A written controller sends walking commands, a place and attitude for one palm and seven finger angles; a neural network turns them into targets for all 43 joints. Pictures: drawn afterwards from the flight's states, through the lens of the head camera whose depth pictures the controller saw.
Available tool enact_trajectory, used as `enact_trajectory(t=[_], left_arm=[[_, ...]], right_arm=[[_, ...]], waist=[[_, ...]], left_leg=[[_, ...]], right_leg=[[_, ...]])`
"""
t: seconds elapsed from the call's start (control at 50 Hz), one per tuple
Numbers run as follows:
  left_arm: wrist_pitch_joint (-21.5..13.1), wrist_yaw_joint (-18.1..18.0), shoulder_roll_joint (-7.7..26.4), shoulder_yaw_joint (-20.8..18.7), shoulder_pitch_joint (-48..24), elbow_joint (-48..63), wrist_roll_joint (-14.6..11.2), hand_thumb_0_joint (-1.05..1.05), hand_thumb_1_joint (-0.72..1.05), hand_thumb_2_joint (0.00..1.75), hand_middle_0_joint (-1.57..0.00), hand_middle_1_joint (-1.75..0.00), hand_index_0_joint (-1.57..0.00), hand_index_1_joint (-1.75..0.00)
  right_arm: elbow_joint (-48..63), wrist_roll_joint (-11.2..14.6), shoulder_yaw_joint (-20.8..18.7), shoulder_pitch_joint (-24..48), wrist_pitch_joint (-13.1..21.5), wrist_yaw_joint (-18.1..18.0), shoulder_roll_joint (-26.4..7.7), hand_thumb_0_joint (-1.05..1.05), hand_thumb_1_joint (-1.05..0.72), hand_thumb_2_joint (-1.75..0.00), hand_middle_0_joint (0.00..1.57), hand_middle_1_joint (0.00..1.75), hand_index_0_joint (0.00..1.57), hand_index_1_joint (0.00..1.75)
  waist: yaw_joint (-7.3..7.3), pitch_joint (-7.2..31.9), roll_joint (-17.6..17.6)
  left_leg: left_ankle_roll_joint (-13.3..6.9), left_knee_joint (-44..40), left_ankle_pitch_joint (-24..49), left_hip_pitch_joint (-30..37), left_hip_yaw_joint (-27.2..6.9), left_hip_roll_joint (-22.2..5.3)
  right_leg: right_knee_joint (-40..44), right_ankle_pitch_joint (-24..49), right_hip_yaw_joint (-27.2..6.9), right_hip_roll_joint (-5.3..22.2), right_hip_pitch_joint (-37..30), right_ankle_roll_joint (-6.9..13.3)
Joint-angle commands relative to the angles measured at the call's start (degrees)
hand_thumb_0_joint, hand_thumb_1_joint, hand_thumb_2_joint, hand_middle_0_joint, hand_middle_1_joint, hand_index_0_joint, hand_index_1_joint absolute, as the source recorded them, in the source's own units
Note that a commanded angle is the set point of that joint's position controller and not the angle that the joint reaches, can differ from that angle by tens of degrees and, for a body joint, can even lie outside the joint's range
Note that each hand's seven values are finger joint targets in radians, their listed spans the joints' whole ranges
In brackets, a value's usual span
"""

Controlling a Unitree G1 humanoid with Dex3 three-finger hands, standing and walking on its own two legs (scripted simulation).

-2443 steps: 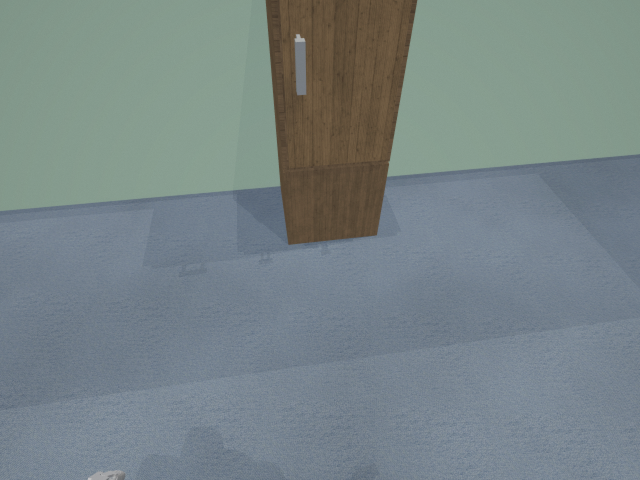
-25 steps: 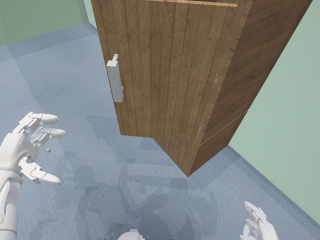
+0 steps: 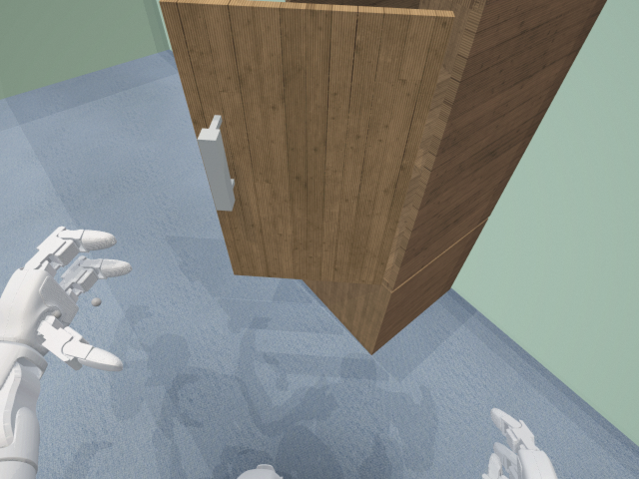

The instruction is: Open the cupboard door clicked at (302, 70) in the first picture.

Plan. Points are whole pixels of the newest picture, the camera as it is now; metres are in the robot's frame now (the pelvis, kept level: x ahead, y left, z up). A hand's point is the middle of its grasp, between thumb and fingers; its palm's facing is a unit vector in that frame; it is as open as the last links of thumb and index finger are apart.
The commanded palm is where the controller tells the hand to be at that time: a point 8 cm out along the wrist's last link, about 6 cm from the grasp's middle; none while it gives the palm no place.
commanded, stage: move the hooked fingers beside the handle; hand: left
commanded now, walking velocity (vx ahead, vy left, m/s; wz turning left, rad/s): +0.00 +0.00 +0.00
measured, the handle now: (221, 163) +0.56 +0.19 +0.06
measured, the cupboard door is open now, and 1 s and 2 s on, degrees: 47 47 47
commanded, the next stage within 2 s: none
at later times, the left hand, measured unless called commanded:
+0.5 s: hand (124, 261) +0.35 +0.27 +0.08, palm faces +0.00 -1.00 -0.01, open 14.0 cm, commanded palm +0.32 +0.32 +0.08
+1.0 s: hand (144, 224) +0.41 +0.27 +0.07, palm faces +0.01 -1.00 +0.00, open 14.0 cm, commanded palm +0.39 +0.31 +0.07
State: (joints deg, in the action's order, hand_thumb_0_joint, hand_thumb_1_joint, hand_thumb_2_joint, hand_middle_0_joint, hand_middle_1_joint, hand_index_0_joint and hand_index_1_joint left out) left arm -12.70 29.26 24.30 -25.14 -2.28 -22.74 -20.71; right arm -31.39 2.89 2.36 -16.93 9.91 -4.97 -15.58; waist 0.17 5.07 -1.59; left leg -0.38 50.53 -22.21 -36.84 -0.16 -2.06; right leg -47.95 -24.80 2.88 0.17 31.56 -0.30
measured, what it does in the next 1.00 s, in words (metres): stands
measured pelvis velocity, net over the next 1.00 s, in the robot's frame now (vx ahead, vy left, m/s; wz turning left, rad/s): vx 0.00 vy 0.00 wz -0.03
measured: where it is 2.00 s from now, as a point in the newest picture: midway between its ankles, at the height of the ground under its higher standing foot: outside the picture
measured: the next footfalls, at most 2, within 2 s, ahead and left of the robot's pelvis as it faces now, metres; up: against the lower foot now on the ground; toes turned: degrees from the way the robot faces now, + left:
none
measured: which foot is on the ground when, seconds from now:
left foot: down 0.00-1.00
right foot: down 0.00-1.00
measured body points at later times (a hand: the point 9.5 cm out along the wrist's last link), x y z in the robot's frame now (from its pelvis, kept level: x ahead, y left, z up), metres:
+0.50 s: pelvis +0.00 +0.00 +0.00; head +0.05 +0.01 +0.44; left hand +0.34 +0.32 +0.08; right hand +0.12 -0.27 -0.09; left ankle +0.03 +0.11 -0.70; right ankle -0.01 -0.13 -0.70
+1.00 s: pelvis +0.00 +0.00 -0.01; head +0.07 +0.02 +0.43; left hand +0.41 +0.32 +0.08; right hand +0.07 -0.27 -0.11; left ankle +0.03 +0.11 -0.70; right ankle -0.01 -0.13 -0.70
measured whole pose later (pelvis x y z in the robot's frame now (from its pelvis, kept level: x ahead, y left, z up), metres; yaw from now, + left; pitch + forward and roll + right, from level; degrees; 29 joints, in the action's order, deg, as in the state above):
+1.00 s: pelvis +0.00 +0.00 -0.01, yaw -1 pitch +14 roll -2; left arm -17.4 27.3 30.8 -26.5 -32.0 -53.5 -12.9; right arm -33.7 2.2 2.1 -19.9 2.3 -3.8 -15.9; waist 4.3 5.5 -0.4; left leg -0.8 53.9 -23.0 -44.8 0.6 -2.7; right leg -51.1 -25.1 1.8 -0.4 39.8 -0.6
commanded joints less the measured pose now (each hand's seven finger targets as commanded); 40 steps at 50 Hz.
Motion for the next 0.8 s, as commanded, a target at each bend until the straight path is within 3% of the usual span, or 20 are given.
enact_trajectory(t=[0.0,0.02,0.08,0.12,0.24,0.26,0.3,0.32,0.34,0.4,0.46,0.5,0.54,0.62,0.68,0.7,0.74,0.78], left_arm=[[-3.38,0.28,14.37,-4.51,-11.57,10.04,-1.56,0.0,-0.5,0.3,-0.3,-1.2,-0.3,-1.2],[-3.2,0.47,14.7,-4.77,-11.4,8.76,-1.81,0.0,-0.5,0.3,-0.3,-1.2,-0.3,-1.2],[-3.61,0.59,15.95,-5.33,-14.24,8.17,-1.36,0.0,-0.5,0.3,-0.3,-1.2,-0.3,-1.2],[-4.47,0.46,16.87,-4.6,-21.64,8.17,-0.9,0.0,-0.5,0.3,-0.3,-1.2,-0.3,-1.2],[-5.55,0.83,16.91,-2.69,-28.07,3.6,0.69,0.0,-0.5,0.3,-0.3,-1.2,-0.3,-1.2],[-5.25,0.8,17.35,-3.2,-27.25,2.0,0.77,0.0,-0.5,0.3,-0.3,-1.2,-0.3,-1.2],[-4.72,0.56,17.04,-2.51,-28.92,-0.26,1.27,0.0,-0.5,0.3,-0.3,-1.2,-0.3,-1.2],[-4.66,0.49,18.46,-3.61,-30.25,-1.48,1.09,0.0,-0.5,0.3,-0.3,-1.2,-0.3,-1.2],[-4.65,0.39,19.69,-5.0,-29.03,-2.56,1.34,0.0,-0.5,0.3,-0.3,-1.2,-0.3,-1.2],[-4.66,-0.21,18.84,-3.91,-30.1,-3.15,1.98,0.0,-0.5,0.3,-0.3,-1.2,-0.3,-1.2],[-5.0,-0.39,20.84,-6.06,-29.58,-6.82,2.05,0.0,-0.5,0.3,-0.3,-1.2,-0.3,-1.2],[-5.84,-0.38,20.27,-5.02,-32.65,-6.27,2.5,0.0,-0.5,0.3,-0.3,-1.2,-0.3,-1.2],[-6.66,-0.27,20.48,-5.25,-33.1,-5.75,2.4,0.0,-0.5,0.3,-0.3,-1.2,-0.3,-1.2],[-7.29,-0.41,20.04,-3.77,-38.56,-7.8,2.85,0.0,-0.5,0.3,-0.3,-1.2,-0.3,-1.2],[-7.3,-0.71,21.15,-3.85,-41.51,-11.3,3.96,0.0,-0.5,0.3,-0.3,-1.2,-0.3,-1.2],[-7.52,-0.83,20.35,-2.86,-42.8,-11.21,4.22,0.0,-0.5,0.3,-0.3,-1.2,-0.3,-1.2],[-8.18,-1.13,21.77,-3.87,-44.59,-10.87,4.48,0.0,-0.5,0.3,-0.3,-1.2,-0.3,-1.2],[-8.42,-1.43,20.73,-3.06,-44.7,-11.74,4.69,0.0,-0.5,0.3,-0.3,-1.2,-0.3,-1.2]], right_arm=[[7.96,0.31,-4.02,2.1,3.19,-0.89,-8.54,0.0,-0.9,-0.9,0.2,0.3,0.2,0.3],[7.91,0.2,-3.94,1.88,3.05,-0.94,-8.72,0.0,-0.9,-0.9,0.2,0.3,0.2,0.3],[7.59,0.3,-3.96,1.77,2.73,-1.06,-8.91,0.0,-0.9,-0.9,0.2,0.3,0.2,0.3],[6.7,0.21,-3.79,1.62,2.59,-1.39,-8.92,0.0,-0.9,-0.9,0.2,0.3,0.2,0.3],[5.73,0.24,-3.59,1.1,2.24,-1.68,-8.74,0.0,-0.9,-0.9,0.2,0.3,0.2,0.3],[5.65,0.27,-3.72,0.72,2.02,-1.68,-8.91,0.0,-0.9,-0.9,0.2,0.3,0.2,0.3],[5.49,0.31,-3.72,0.61,1.66,-1.6,-8.93,0.0,-0.9,-0.9,0.2,0.3,0.2,0.3],[5.22,0.16,-3.72,0.07,1.39,-1.6,-9.24,0.0,-0.9,-0.9,0.2,0.3,0.2,0.3],[5.43,0.21,-3.84,-0.01,1.07,-1.42,-9.23,0.0,-0.9,-0.9,0.2,0.3,0.2,0.3],[5.85,0.18,-3.91,-0.44,0.37,-0.95,-9.05,0.0,-0.9,-0.9,0.2,0.3,0.2,0.3],[5.82,0.02,-4.14,-1.6,-0.61,-0.64,-9.51,0.0,-0.9,-0.9,0.2,0.3,0.2,0.3],[5.66,0.02,-4.27,-1.81,-1.0,-0.43,-9.29,0.0,-0.9,-0.9,0.2,0.3,0.2,0.3],[5.66,-0.01,-4.4,-2.5,-1.38,-0.24,-9.3,0.0,-0.9,-0.9,0.2,0.3,0.2,0.3],[4.43,0.0,-4.54,-3.62,-2.24,-0.44,-9.6,0.0,-0.9,-0.9,0.2,0.3,0.2,0.3],[3.46,-0.09,-4.64,-4.52,-2.84,-0.54,-10.0,0.0,-0.9,-0.9,0.2,0.3,0.2,0.3],[3.36,-0.13,-4.65,-4.46,-2.95,-0.46,-9.82,0.0,-0.9,-0.9,0.2,0.3,0.2,0.3],[3.07,-0.26,-4.79,-5.16,-3.3,-0.41,-9.99,0.0,-0.9,-0.9,0.2,0.3,0.2,0.3],[2.97,-0.36,-4.77,-5.26,-3.63,-0.22,-9.77,0.0,-0.9,-0.9,0.2,0.3,0.2,0.3]], waist=[[0.27,11.76,-2.12],[0.22,10.7,-0.77],[0.75,11.46,-0.96],[1.7,10.76,-2.69],[1.9,13.51,-4.91],[1.74,14.0,-3.61],[1.83,13.39,-4.52],[1.58,13.86,-2.74],[1.1,14.47,-2.96],[1.08,15.05,-3.95],[0.92,15.41,-1.1],[1.33,15.72,-3.72],[1.35,17.9,-3.48],[2.97,16.01,-2.99],[3.34,16.33,-3.27],[3.41,16.86,-4.82],[3.32,19.81,-4.45],[3.26,20.09,-5.24]], left_leg=[[-1.13,-7.46,11.19,11.03,-0.9,2.14],[-1.22,-7.07,10.98,9.88,-0.77,2.19],[-1.21,-6.78,10.72,9.69,-0.62,2.14],[-1.18,-6.26,9.31,9.75,-0.71,2.11],[-1.27,-6.22,9.29,11.2,-1.11,2.11],[-1.26,-6.35,9.03,10.94,-1.21,1.95],[-1.2,-6.46,8.6,10.41,-1.16,2.04],[-1.26,-6.1,9.4,9.8,-1.32,2.0],[-1.21,-6.22,9.96,9.76,-1.01,1.96],[-1.16,-6.41,10.56,9.54,-0.83,2.04],[-1.33,-5.77,11.44,7.69,-0.29,1.99],[-1.23,-5.67,11.97,8.59,-0.29,1.92],[-1.35,-5.33,13.87,9.68,-0.27,1.88],[-1.5,-5.07,12.67,9.45,-0.83,1.53],[-1.32,-5.08,12.14,9.52,-1.33,1.34],[-1.3,-4.96,12.01,10.13,-1.23,1.46],[-1.31,-4.56,14.09,11.84,-1.58,1.24],[-1.11,-4.42,15.02,12.44,-1.68,1.19]], right_leg=[[7.33,12.64,-0.23,-1.97,-0.85,1.21],[7.55,12.41,-0.56,-2.07,-1.35,1.39],[7.38,12.44,-0.84,-1.89,-0.91,1.11],[7.39,10.6,-1.44,-1.91,0.2,1.35],[6.87,10.38,-1.5,-1.77,0.74,1.54],[6.83,10.12,-1.37,-1.86,0.72,1.47],[6.8,9.79,-1.16,-1.69,1.54,1.45],[6.52,10.53,-1.29,-1.81,0.21,1.67],[6.61,11.27,-1.49,-1.79,-0.19,1.52],[6.11,12.13,-1.12,-1.76,0.06,1.46],[5.88,13.7,-1.63,-1.93,-1.08,1.26],[5.4,14.1,-1.35,-1.96,-0.05,1.35],[4.99,15.91,-1.44,-2.26,-0.95,1.44],[4.93,14.09,-0.92,-2.5,2.14,1.55],[4.7,13.14,-0.74,-2.35,3.76,1.5],[4.69,12.82,-0.86,-2.27,4.18,1.5],[4.19,14.14,-0.84,-2.46,3.75,1.65],[3.95,14.62,-0.55,-2.39,4.19,1.67]])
